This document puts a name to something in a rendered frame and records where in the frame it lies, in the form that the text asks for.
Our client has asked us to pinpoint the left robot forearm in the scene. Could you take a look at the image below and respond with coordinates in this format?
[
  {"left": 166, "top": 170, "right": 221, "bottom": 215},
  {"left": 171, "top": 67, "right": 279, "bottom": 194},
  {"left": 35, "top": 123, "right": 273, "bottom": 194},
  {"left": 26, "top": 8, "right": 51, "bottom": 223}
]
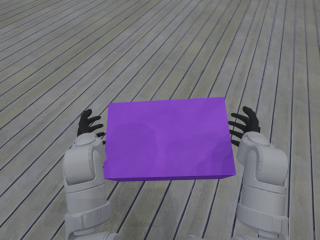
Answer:
[{"left": 62, "top": 132, "right": 112, "bottom": 240}]

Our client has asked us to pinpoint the right robot hand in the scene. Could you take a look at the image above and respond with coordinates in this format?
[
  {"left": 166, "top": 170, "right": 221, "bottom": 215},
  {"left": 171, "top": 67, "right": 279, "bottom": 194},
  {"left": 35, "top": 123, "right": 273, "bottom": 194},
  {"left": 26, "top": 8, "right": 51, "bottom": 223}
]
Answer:
[{"left": 228, "top": 106, "right": 261, "bottom": 147}]

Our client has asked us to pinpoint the carton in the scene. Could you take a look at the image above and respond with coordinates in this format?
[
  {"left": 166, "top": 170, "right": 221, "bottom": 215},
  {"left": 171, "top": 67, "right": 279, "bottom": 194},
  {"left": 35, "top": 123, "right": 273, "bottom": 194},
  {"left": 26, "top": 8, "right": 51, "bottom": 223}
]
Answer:
[{"left": 103, "top": 97, "right": 236, "bottom": 182}]

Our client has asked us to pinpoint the left robot hand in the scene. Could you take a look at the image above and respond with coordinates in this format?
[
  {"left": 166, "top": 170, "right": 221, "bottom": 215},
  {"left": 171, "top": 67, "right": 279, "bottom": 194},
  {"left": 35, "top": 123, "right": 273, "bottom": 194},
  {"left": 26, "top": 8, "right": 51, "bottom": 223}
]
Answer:
[{"left": 77, "top": 109, "right": 106, "bottom": 145}]

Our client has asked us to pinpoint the right robot forearm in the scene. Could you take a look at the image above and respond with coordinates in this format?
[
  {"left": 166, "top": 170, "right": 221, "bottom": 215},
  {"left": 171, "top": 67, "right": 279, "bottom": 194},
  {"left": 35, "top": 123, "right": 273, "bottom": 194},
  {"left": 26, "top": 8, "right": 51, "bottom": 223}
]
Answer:
[{"left": 236, "top": 131, "right": 289, "bottom": 240}]

